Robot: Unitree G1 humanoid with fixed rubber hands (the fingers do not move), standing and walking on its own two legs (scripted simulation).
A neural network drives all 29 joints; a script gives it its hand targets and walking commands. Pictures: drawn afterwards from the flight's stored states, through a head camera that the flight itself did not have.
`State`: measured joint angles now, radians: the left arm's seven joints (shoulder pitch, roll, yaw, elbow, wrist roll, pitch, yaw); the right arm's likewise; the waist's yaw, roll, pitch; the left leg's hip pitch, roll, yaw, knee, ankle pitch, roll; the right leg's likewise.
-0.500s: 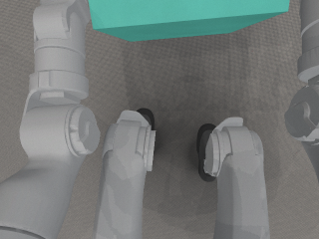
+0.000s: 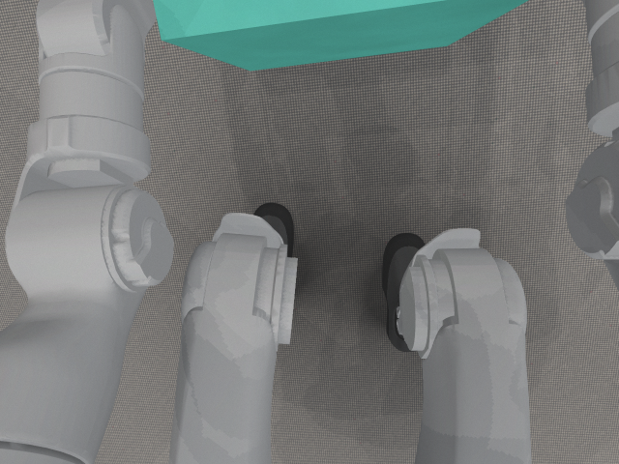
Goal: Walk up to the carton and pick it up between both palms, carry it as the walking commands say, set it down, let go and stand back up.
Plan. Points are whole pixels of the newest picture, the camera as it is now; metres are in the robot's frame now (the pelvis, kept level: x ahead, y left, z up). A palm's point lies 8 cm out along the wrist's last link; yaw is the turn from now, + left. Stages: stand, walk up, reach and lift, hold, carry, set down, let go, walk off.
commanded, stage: set down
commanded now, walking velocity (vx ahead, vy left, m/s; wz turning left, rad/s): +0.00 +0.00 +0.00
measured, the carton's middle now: out of the picture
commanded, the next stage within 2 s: none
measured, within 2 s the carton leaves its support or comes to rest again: rests again in 0.22 s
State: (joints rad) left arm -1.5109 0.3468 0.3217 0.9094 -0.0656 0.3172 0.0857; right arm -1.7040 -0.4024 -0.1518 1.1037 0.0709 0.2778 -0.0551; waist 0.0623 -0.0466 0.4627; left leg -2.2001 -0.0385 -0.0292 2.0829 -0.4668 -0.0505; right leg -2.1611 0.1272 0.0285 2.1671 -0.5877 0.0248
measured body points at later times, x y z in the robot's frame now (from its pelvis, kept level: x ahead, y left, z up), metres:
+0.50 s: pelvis +0.01 +0.00 -0.01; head +0.38 +0.01 +0.22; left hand +0.55 +0.23 -0.18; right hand +0.61 -0.13 -0.17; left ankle +0.15 +0.13 -0.35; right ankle +0.11 -0.11 -0.35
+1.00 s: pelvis +0.03 +0.00 -0.01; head +0.39 +0.01 +0.25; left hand +0.55 +0.23 -0.18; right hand +0.61 -0.13 -0.17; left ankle +0.15 +0.13 -0.35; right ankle +0.11 -0.11 -0.35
